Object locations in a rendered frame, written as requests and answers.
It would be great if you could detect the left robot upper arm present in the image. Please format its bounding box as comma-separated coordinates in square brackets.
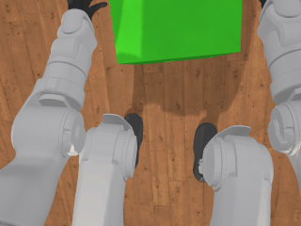
[0, 105, 87, 226]

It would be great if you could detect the robot left forearm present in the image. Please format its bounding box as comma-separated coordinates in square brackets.
[11, 8, 98, 148]

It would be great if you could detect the right robot shin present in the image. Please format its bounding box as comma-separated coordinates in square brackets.
[198, 125, 274, 184]

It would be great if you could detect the left robot hand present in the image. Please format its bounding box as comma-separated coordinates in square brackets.
[67, 0, 108, 21]

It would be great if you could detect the left robot foot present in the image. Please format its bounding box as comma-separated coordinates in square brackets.
[124, 113, 144, 168]

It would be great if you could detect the right robot upper arm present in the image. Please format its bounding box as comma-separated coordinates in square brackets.
[267, 100, 301, 197]

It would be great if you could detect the carton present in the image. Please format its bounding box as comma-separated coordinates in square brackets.
[109, 0, 243, 65]

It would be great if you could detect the robot right forearm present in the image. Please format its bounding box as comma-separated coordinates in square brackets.
[257, 0, 301, 105]

